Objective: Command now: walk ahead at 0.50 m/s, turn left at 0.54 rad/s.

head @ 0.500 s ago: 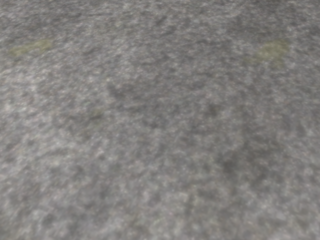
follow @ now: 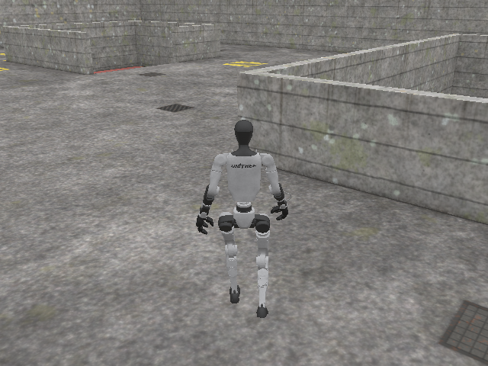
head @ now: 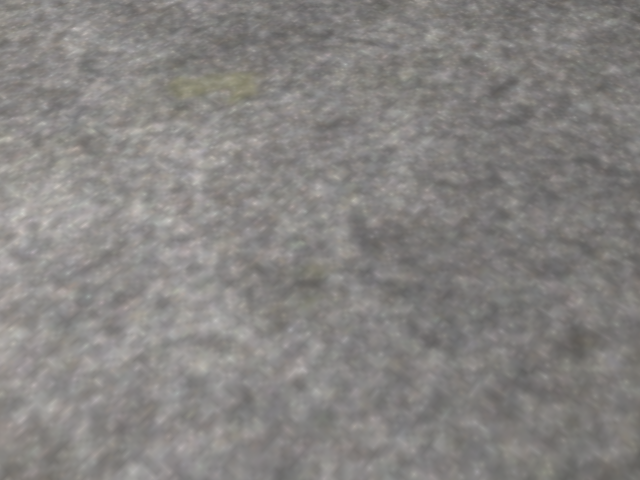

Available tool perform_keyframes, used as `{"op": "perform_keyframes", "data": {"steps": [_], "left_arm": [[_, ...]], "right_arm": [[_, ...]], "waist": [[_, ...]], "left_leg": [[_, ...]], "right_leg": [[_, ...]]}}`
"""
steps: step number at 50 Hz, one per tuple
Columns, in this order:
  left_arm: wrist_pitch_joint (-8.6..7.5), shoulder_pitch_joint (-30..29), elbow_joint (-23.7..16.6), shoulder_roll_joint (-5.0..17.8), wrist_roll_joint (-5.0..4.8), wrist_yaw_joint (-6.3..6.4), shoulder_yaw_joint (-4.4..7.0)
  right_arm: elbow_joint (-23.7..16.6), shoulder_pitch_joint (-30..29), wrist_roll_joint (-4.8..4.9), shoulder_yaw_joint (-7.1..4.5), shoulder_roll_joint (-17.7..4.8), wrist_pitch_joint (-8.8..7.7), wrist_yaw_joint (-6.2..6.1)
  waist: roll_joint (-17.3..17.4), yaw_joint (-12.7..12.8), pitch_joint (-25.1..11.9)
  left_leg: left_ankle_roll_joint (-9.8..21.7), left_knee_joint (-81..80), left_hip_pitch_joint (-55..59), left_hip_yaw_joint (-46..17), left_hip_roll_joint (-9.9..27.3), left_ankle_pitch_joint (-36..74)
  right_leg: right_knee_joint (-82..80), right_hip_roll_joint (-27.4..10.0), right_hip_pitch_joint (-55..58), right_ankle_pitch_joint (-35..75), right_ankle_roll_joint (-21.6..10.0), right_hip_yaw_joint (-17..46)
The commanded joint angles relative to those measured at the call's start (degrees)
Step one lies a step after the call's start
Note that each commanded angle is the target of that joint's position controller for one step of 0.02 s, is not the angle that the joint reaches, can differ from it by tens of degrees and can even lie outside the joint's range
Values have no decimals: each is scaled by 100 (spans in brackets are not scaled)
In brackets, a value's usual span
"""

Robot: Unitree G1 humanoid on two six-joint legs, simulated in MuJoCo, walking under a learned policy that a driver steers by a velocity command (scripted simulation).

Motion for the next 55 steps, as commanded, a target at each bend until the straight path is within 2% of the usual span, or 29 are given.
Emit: {"op": "perform_keyframes", "data": {"steps": [1,2,3,7,11,15,18,20,21,22,23,24,25,26,27,30,35,41,43,44,45,46,47,48,49,50,51,52,55], "left_arm": [[-487,-642,-940,714,-132,-75,59],[-465,-656,-877,737,32,-23,97],[-391,-523,-864,798,111,-15,147],[-155,-631,-1022,535,206,6,100],[-162,-1541,-1250,304,186,-35,-15],[-244,-2074,-1432,480,67,-148,24],[-340,-1875,-1431,711,45,-202,135],[-404,-919,-1229,937,108,-155,276],[-404,-14,-1168,1273,198,-97,364],[-335,471,-909,1664,260,-137,456],[-312,439,-949,1109,109,-168,353],[-273,228,-974,736,83,-150,249],[-224,-45,-984,651,135,-157,190],[-197,-206,-935,562,154,-166,151],[-200,-277,-905,496,186,-165,110],[-246,-223,-727,566,99,-187,124],[-165,-76,-503,947,18,-149,200],[-36,361,-187,1166,-56,-146,232],[14,266,-140,1232,-68,-114,253],[37,213,-141,1216,-73,-86,243],[46,249,-175,1079,-15,-47,188],[15,221,-395,801,208,-5,55],[-128,665,-565,348,185,-70,-101],[-244,263,-531,913,18,-129,20],[-315,-196,-687,1039,-78,-161,52],[-333,-343,-689,948,5,-132,30],[-320,-407,-702,930,137,-105,54],[-276,-361,-732,893,175,-109,67],[-142,-463,-811,726,203,-89,46]], "right_arm": [[-110,1263,15,-270,-864,-105,-77],[-214,843,24,-212,-673,-108,-81],[-329,633,-37,-158,-541,-110,-106],[-358,734,-30,-218,-802,-136,-220],[-275,1076,40,-243,-896,-47,-330],[-188,1424,69,-238,-898,29,-354],[-218,1365,53,-247,-893,71,-388],[-346,1137,22,-170,-659,67,-374],[-492,1113,-78,-44,-333,38,-350],[-590,2067,87,65,-12,-19,-347],[-382,2099,162,-14,-593,-26,-364],[-417,1454,109,-86,-874,-3,-357],[-506,1072,16,-78,-812,7,-361],[-599,811,-54,-80,-725,-19,-342],[-628,807,-32,-76,-617,-24,-302],[-622,845,-21,5,-328,3,-254],[-784,20,-55,150,-134,-86,-182],[-1025,-700,38,108,-324,-112,-65],[-1025,-489,2,51,-430,-92,-48],[-888,-3,-42,-41,-564,-74,-67],[-659,827,-45,-200,-854,-48,-110],[-533,1814,-53,-349,-1381,6,-189],[-503,1832,-27,-368,-1700,-22,-132],[-531,1816,15,-245,-1156,-46,-113],[-580,1494,-19,-181,-976,-76,-115],[-637,1185,-47,-154,-897,-80,-112],[-691,930,-69,-119,-782,-70,-108],[-740,790,-116,-92,-710,-69,-122],[-677,829,-66,-132,-793,-102,-204]], "waist": [[40,-542,-1232],[-162,-279,-884],[-107,-78,-773],[12,56,-514],[339,-307,-421],[522,-531,-433],[706,-333,-464],[694,201,-947],[77,567,-1760],[-1955,137,-2386],[-1441,283,-2025],[-821,456,-1258],[-396,365,-824],[-332,267,-485],[-447,116,-381],[-625,-30,-370],[-494,189,-294],[-599,382,-153],[-614,142,-254],[-542,-139,-553],[-368,-487,-1049],[588,-800,-1730],[1822,-396,-2169],[1065,-641,-1852],[790,-584,-1159],[229,-392,-876],[89,-218,-653],[250,-45,-630],[310,60,-546]], "left_leg": [[1338,-2040,3932,-3567,1846,273],[1172,-2090,3073,-3012,1607,876],[1122,-2227,2520,-2676,1441,1295],[1063,-2461,1541,-2008,1130,2195],[636,-2259,1279,-1609,682,1692],[506,-1906,1696,-2178,887,994],[379,-1430,2146,-2746,1096,895],[102,-464,1898,-2575,728,1376],[-126,1134,1154,-2071,363,562],[-498,2922,-902,-1404,-376,-2213],[-568,3703,-1636,-1544,84,-2109],[-602,3875,-1782,-1450,259,-1534],[-618,3746,-1604,-1254,427,-1143],[-619,3449,-1501,-1224,551,-906],[-600,3201,-1234,-1182,683,-777],[-646,2430,-994,-882,793,-697],[-720,626,-682,-534,856,580],[-500,-415,-381,-354,644,731],[-272,-670,116,-184,461,477],[-136,-859,894,-21,262,516],[47,-897,2110,-154,233,580],[460,-869,3696,-1833,1397,909],[1389,-1768,5016,-4567,2293,-435],[1235,-2054,4828,-4532,2211,-1148],[1045,-2110,4145,-3758,2000,-695],[924,-2151,3426,-3225,1772,-42],[856,-2263,2823,-2849,1574,575],[841,-2384,2443,-2650,1451,965],[941,-2568,1881,-2245,1282,1538]], "right_leg": [[1382,-115,-3631,619,-249,1040],[899,-291,-3241,848,-201,974],[635,-412,-2825,1017,-150,999],[-474,-385,-2509,1550,185,737],[-2350,-6,-2141,3072,274,600],[-3247,243,-1902,3275,207,714],[-3585,277,-1583,2656,-27,829],[-3874,94,-105,2703,-368,836],[-3771,-908,1409,2436,-757,1789],[-4243,-2153,3147,1379,-1775,4521],[-4529,-2201,2964,41,-1745,5063],[-4611,-1893,2268,107,-1475,4113],[-4687,-1618,1526,807,-1327,3381],[-4808,-1390,963,1445,-1310,2902],[-4945,-1200,593,1851,-1256,2498],[-5229,-1061,278,2611,-1384,1895],[-5423,-941,180,3095,-1318,1134],[-5179,-1246,824,3050,-1081,897],[-4741,-1279,992,3960,-927,649],[-4086,-1108,932,4881,-788,354],[-2978,-854,507,5185,-584,11],[-995,-500,-847,3359,-300,-288],[566,443,-2988,-244,-65,300],[1095,126,-3682,-143,-137,919],[990,-84,-3876,443,-229,845],[669,-277,-3575,888,-219,830],[242,-387,-3258,1143,-151,832],[34,-457,-2924,1300,-95,866],[-553,-361,-2715,1610,139,746]]}}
